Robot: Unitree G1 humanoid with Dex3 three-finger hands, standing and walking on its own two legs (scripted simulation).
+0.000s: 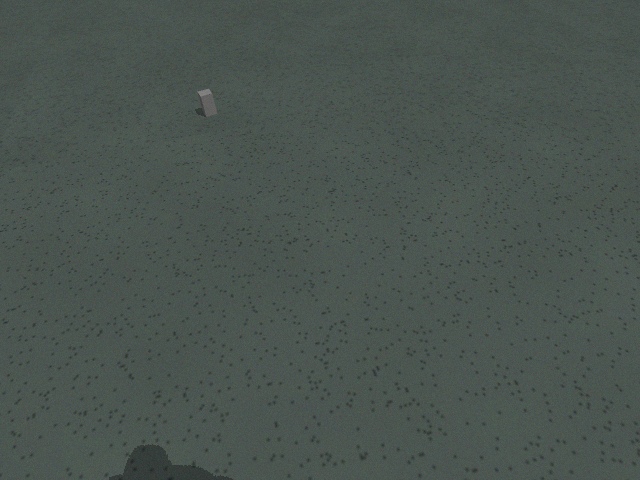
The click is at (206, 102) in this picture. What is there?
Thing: carton on end
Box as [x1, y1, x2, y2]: [197, 89, 216, 116]
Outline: 205,89 197,92 203,112 207,116 216,113 211,92 208,89
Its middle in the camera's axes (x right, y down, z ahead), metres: -0.69 -0.83 +2.32
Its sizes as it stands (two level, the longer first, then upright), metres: 0.068 0.064 0.130
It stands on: the floor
